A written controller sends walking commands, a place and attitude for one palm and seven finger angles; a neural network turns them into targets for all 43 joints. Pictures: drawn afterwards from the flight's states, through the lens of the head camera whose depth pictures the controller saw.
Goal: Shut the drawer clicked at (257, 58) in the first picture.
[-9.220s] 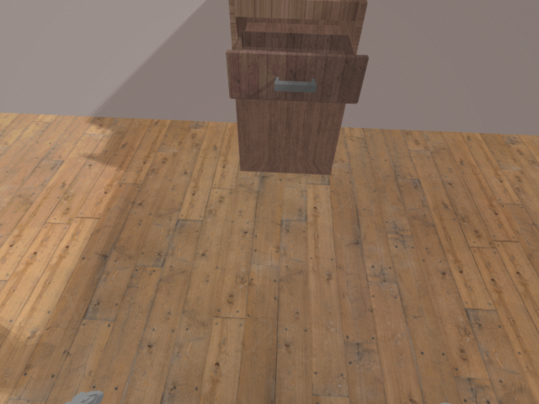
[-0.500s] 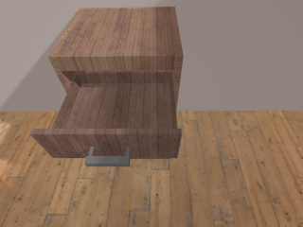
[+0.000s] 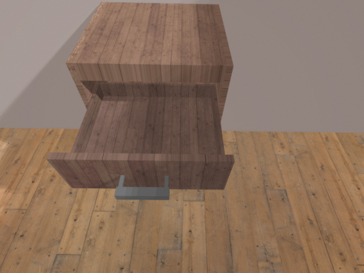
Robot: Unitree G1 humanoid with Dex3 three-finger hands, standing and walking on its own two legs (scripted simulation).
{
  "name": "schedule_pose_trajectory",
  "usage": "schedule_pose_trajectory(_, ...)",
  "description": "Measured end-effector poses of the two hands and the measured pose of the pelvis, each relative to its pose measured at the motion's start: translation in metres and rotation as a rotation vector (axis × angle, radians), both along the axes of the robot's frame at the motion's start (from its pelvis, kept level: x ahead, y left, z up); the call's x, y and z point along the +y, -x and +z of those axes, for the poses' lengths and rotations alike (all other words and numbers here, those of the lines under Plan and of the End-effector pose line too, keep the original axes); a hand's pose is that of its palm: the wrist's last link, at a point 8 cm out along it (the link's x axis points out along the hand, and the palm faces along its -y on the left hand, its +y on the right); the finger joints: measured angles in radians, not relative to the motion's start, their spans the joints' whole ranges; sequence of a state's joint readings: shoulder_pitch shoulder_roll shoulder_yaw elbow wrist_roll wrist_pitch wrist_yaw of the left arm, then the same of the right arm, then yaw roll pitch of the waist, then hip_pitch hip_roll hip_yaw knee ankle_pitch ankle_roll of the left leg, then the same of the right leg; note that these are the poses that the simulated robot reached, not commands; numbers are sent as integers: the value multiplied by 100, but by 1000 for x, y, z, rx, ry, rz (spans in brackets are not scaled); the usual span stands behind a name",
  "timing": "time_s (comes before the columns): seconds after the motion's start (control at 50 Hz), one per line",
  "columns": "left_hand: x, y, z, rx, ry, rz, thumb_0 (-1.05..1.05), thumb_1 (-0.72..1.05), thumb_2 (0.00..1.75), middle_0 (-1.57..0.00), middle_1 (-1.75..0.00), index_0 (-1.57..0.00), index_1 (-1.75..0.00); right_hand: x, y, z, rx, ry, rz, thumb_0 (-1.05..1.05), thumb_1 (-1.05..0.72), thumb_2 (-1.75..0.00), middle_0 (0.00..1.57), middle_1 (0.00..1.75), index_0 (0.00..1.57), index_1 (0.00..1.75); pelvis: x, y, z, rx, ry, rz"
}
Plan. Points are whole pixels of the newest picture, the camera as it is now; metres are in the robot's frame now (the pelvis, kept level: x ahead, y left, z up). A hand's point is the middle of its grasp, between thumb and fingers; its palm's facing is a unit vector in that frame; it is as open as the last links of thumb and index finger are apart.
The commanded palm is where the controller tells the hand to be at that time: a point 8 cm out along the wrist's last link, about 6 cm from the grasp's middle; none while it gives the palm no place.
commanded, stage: come to a stop and stand still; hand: left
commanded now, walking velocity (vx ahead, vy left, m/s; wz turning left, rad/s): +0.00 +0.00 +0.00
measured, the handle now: (143, 186) +0.33 +0.12 -0.06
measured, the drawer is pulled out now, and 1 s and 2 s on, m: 0.29 0.29 0.29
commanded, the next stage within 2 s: look again from close up in 0.28 s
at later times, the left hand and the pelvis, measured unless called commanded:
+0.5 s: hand out of the picture +0.00 +0.19 -0.17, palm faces +0.00 -0.98 -0.22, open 7.4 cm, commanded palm none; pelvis +0.00 +0.01 +0.00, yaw +0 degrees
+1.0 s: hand out of the picture +0.00 +0.16 -0.17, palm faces +0.00 -0.98 -0.20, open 7.4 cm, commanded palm none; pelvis +0.00 -0.01 +0.00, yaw +0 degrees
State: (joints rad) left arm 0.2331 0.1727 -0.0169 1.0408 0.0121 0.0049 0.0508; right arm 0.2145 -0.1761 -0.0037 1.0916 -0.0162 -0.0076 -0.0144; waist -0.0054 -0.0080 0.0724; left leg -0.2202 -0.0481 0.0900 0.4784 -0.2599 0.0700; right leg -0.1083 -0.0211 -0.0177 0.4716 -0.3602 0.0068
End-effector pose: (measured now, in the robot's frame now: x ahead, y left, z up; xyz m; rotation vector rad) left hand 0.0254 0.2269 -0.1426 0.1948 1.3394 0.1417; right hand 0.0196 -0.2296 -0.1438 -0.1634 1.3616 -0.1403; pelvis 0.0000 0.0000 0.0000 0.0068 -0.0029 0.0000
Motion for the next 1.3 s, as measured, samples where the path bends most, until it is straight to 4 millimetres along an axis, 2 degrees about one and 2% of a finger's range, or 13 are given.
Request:
schedule_pose_trajectory(0.38,11,25,1,76,-4,22,1,91,90,-20,-30,-19,-30,13,6,0,29,-6,-5,1,-91,-90,20,30,20,30,10,-2,2,5,-5,-4)
schedule_pose_trajectory(1.04,-17,28,1,71,14,23,1,91,90,-20,-30,-20,-30,0,20,0,61,-16,-23,1,-91,-90,20,30,20,30,-8,-2,3,11,-2,-2)
schedule_pose_trajectory(1.08,-9,3,18,-87,-14,93,2,93,90,-20,-30,-20,-30,-6,11,5,-40,3,-20,1,-92,-90,20,30,20,30,-10,0,2,20,-5,-1)
schedule_pose_trajectory(1.12,-2,-36,54,-363,-70,89,3,95,90,-21,-31,-21,-31,-13,-6,12,-201,18,-9,2,-92,-90,20,30,20,30,-13,2,0,27,-23,3)
schedule_pose_trajectory(1.2,-11,-108,117,-853,-55,37,3,95,90,-24,-35,-24,-35,-32,-48,19,-451,30,54,2,-91,-90,20,30,20,30,-20,16,-12,70,-26,44)
schedule_pose_trajectory(1.24,-23,-128,136,-1054,11,-1,3,94,90,-27,-38,-27,-38,-43,-71,23,-548,45,79,2,-91,-90,20,30,20,30,-24,24,-21,108,-12,38)
schedule_pose_trajectory(1.3,-48,-131,143,-1287,144,-79,2,93,90,-31,-43,-31,-43,-58,-104,33,-689,71,109,2,-91,-90,20,30,20,30,-34,36,-39,167,-9,23)
